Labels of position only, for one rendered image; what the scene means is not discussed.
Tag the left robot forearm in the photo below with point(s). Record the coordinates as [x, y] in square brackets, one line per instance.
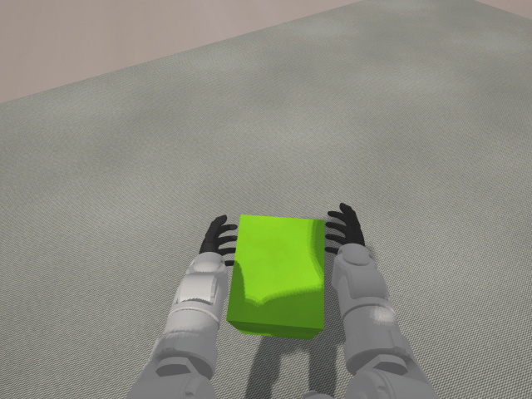
[188, 341]

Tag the robot left hand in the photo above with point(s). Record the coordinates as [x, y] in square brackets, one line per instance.
[212, 241]

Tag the robot right upper arm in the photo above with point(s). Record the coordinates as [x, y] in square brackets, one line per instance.
[377, 384]

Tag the right robot forearm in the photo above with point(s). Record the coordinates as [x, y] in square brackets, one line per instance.
[373, 337]

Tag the carton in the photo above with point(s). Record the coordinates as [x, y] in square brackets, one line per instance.
[277, 286]

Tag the robot right hand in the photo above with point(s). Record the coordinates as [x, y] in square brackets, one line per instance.
[352, 230]

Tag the robot left upper arm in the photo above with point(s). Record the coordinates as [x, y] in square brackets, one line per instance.
[183, 386]

